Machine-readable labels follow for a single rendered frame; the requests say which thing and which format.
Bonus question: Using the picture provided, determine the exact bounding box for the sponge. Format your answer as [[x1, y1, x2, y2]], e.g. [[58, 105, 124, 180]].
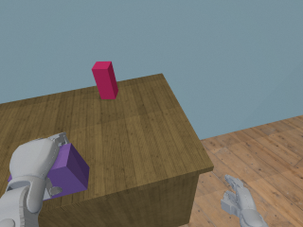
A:
[[8, 143, 90, 201]]

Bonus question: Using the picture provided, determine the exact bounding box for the robot right hand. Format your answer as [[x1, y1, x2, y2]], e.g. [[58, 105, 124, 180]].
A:
[[221, 174, 257, 218]]

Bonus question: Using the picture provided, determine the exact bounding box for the robot left forearm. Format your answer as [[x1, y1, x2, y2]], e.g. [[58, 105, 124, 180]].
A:
[[0, 175, 46, 227]]

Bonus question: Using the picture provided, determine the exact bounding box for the table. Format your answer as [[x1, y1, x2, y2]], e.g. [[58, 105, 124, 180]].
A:
[[0, 73, 214, 227]]

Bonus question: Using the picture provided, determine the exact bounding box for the robot right forearm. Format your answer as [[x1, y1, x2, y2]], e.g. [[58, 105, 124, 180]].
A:
[[239, 208, 269, 227]]

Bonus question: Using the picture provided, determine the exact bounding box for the robot left hand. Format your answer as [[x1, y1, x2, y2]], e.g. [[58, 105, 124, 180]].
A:
[[9, 132, 70, 201]]

